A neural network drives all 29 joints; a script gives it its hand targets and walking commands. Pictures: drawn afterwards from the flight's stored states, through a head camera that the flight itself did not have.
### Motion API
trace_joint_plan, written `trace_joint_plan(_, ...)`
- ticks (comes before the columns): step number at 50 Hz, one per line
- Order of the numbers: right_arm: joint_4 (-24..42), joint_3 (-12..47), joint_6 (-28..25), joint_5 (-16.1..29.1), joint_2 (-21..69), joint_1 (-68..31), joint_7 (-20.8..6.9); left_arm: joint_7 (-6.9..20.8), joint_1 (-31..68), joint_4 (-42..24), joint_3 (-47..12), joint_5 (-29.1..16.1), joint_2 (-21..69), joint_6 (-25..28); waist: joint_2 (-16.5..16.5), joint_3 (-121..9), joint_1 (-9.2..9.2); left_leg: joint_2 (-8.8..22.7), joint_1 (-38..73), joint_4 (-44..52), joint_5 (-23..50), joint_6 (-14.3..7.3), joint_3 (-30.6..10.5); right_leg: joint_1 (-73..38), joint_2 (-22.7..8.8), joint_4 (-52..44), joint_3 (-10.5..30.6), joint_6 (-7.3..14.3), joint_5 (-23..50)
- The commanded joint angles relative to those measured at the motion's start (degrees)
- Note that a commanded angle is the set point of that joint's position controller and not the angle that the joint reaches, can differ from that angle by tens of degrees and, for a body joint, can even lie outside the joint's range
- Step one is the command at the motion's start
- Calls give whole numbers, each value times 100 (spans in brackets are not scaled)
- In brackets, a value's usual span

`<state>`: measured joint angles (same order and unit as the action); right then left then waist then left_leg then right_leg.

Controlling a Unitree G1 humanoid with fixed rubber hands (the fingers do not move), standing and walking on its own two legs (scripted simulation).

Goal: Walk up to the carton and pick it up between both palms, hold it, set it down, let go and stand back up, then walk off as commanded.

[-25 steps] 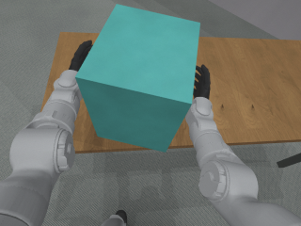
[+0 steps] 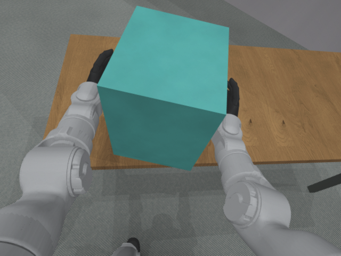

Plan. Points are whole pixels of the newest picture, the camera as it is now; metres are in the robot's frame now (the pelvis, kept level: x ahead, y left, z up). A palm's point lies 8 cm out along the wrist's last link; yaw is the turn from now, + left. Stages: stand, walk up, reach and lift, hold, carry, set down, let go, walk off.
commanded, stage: reach and lift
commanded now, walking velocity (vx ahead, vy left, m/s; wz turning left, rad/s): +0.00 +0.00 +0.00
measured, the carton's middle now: (166, 96) +0.48 +0.01 +0.04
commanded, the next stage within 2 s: none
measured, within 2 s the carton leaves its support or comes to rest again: leaves its support in 0.80 s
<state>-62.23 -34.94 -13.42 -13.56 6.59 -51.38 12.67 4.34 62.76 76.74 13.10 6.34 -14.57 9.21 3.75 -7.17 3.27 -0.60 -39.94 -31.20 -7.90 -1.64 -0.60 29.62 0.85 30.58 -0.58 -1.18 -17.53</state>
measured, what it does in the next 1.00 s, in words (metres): stands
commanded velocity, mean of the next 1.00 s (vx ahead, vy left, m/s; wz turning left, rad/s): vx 0.00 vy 0.00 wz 0.00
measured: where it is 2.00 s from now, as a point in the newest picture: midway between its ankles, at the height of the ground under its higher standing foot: outside the picture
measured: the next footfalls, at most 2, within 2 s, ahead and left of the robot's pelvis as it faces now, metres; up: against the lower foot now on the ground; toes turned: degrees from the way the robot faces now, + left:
none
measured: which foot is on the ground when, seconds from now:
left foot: down 0.00-1.00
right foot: down 0.00-1.00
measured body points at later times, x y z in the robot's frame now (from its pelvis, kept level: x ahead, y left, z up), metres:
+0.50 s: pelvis +0.00 +0.00 +0.00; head +0.08 +0.05 +0.44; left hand +0.49 +0.17 +0.08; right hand +0.43 -0.14 +0.07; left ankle +0.06 +0.09 -0.73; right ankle -0.04 -0.13 -0.73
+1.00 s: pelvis -0.01 +0.00 +0.00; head +0.07 +0.05 +0.44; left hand +0.48 +0.16 +0.09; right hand +0.42 -0.15 +0.07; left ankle +0.06 +0.09 -0.73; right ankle -0.04 -0.13 -0.73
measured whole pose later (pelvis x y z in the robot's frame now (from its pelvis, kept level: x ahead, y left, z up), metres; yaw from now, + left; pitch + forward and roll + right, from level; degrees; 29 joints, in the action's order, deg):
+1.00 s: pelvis -0.01 +0.00 +0.00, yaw +0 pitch +16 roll -3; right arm -61.3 -43.4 -22.1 -21.3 8.9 -48.5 10.6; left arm 4.7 62.8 78.3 15.6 12.4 -12.8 15.3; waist 3.7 -7.3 3.3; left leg -0.3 -39.6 -30.6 -6.9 -1.6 -0.6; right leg 29.0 1.1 29.3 -0.6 -1.1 -16.2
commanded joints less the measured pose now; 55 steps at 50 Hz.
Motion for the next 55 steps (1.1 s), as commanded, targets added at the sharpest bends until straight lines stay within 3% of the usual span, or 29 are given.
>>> trace_joint_plan(1,932,520,-320,-1153,1634,-3343,-583,349,3304,-546,30,862,2197,418,-1063,-4463,582,252,4332,31,1908,318,331,-45,-111,-1027,-340,-62,2313)
trace_joint_plan(3,897,497,-397,-1585,2637,-3543,-919,618,3432,-281,-42,1087,3230,492,-978,-4474,577,238,4431,105,1984,370,354,-223,-117,-1057,-393,-61,2313)
trace_joint_plan(9,530,504,-523,-1837,2766,-3138,-1182,713,3113,-34,64,1289,3684,629,-1101,-4380,519,376,4934,101,2743,487,253,-105,6,-1014,-496,-67,2731)
trace_joint_plan(10,557,635,-500,-1820,2832,-3157,-1191,752,3171,138,213,1305,3451,662,-945,-4271,350,332,4601,132,2341,388,366,-355,-54,-1056,-377,-44,2708)
trace_joint_plan(11,650,542,-533,-1796,2765,-3208,-1196,771,3208,67,9,1234,3621,660,-1075,-4290,565,329,4582,127,2432,486,316,-384,-36,-980,-446,-14,2892)
trace_joint_plan(13,564,592,-511,-1774,2785,-3240,-1195,786,3216,235,130,1271,3517,645,-978,-4266,479,330,4513,156,2297,428,353,-445,-31,-1016,-418,-47,2831)
trace_joint_plan(14,499,656,-525,-1700,2738,-3187,-1200,766,3133,195,122,1297,3536,637,-1173,-4220,423,325,4539,136,2411,446,348,-405,-37,-996,-413,-12,2823)
trace_joint_plan(15,422,521,-502,-1734,2650,-3196,-1201,781,3195,235,92,1267,3513,630,-1104,-4215,580,331,4610,135,2403,477,304,-294,-24,-1049,-482,-36,2677)
trace_joint_plan(17,563,767,-515,-1642,2819,-3220,-1201,775,3155,138,118,1333,3524,659,-1073,-4257,375,309,4523,103,2408,432,368,-480,-46,-1021,-388,-10,2844)
trace_joint_plan(18,578,674,-544,-1656,2732,-3311,-1181,757,3278,154,-16,1238,3638,663,-1157,-4401,565,324,4551,106,2385,474,340,-344,-28,-999,-432,-3,2853)
trace_joint_plan(19,404,719,-488,-1598,2841,-3162,-1188,758,3213,141,97,1265,3491,680,-1127,-4288,420,309,4522,146,2287,436,405,-434,-49,-1077,-411,-33,2686)
trace_joint_plan(20,351,734,-485,-1595,2750,-3128,-1188,754,3142,108,-2,1226,3573,664,-1099,-4318,510,334,4620,165,2384,435,342,-386,-32,-1078,-459,-7,2756)
trace_joint_plan(21,457,816,-483,-1558,2796,-3198,-1186,763,3096,173,91,1258,3443,662,-1058,-4231,317,330,4466,70,2404,408,395,-471,-39,-1041,-381,-16,2793)
trace_joint_plan(22,542,806,-531,-1548,2775,-3253,-1183,763,3205,110,-32,1198,3636,682,-1123,-4454,516,349,4588,89,2486,454,352,-396,-6,-1052,-443,-2,2827)
trace_joint_plan(23,436,812,-517,-1541,2883,-3285,-1177,781,3164,124,51,1210,3535,698,-1000,-4186,362,319,4385,88,2292,419,379,-472,-44,-1045,-380,14,2775)
trace_joint_plan(24,536,842,-553,-1530,2835,-3383,-1143,783,3331,-7,-90,1155,3624,695,-1138,-4426,457,312,4479,90,2281,418,375,-405,-46,-1054,-382,7,2751)
trace_joint_plan(25,441,827,-583,-1542,2848,-3322,-1147,737,3229,61,-21,1217,3588,716,-1173,-4428,363,339,4521,109,2544,430,391,-448,-52,-1027,-376,16,2944)
trace_joint_plan(28,489,961,-724,-1466,2797,-3378,-1127,713,3178,51,-265,1086,3751,770,-1207,-4739,491,347,4766,-20,2975,514,317,-304,-5,-1008,-483,-7,3145)
trace_joint_plan(31,411,1059,-818,-1398,2850,-3386,-1132,671,3351,-170,-231,1083,3656,838,-1256,-4772,273,369,4762,23,2970,516,349,-351,-7,-1071,-460,63,2858)
trace_joint_plan(35,440,941,-1099,-1398,2620,-3521,-1133,571,3387,-373,-563,960,3895,946,-1451,-5077,444,452,5202,-41,3316,666,298,3,88,-1202,-611,147,2444)
trace_joint_plan(36,494,1086,-1144,-1436,2798,-3624,-1119,587,3489,-432,-516,935,3820,1033,-1232,-5097,281,490,5144,-71,3435,605,332,-115,101,-1173,-568,105,2567)
trace_joint_plan(37,620,1218,-1248,-1347,2748,-3726,-1136,574,3372,-469,-552,965,3891,1037,-1442,-5150,105,518,5300,-116,3805,668,320,-20,122,-1172,-588,165,2588)
trace_joint_plan(40,460,1154,-1278,-1455,2778,-3734,-1114,549,3570,-507,-630,904,3880,1134,-1275,-5151,252,492,5198,-17,3464,594,364,15,118,-1238,-606,125,2435)
trace_joint_plan(43,506,1251,-1403,-1403,2672,-3855,-1153,495,3476,-435,-657,895,3943,1168,-1282,-5263,125,501,5180,34,3494,614,367,53,163,-1272,-586,140,2263)
trace_joint_plan(48,273,1289,-1519,-1328,2537,-3759,-1147,441,3441,-582,-846,892,3978,1244,-1419,-5230,223,518,5337,108,3377,662,324,202,226,-1355,-653,177,1957)
trace_joint_plan(52,443,1505,-1545,-1279,2501,-3990,-1196,399,3394,-398,-704,873,3909,1260,-1209,-5137,-49,478,5121,196,3018,554,421,-13,211,-1369,-552,168,1981)
trace_joint_plan(53,336,1414,-1528,-1337,2424,-3918,-1186,414,3299,-295,-757,853,3946,1225,-1151,-5103,54,476,5024,213,2897,531,407,-27,194,-1389,-534,171,2022)
trace_joint_plan(54,546,1677,-1588,-1181,2542,-3952,-1212,416,3335,-362,-800,859,3893,1270,-1263,-5380,-170,457,4924,175,2900,507,438,-148,180,-1342,-481,175,2174)
trace_joint_plan(55,494,1475,-1549,-1225,2415,-4112,-1197,388,3516,-471,-942,751,4017,1255,-1264,-5318,100,481,5021,253,2647,557,384,23,232,-1371,-602,168,1820)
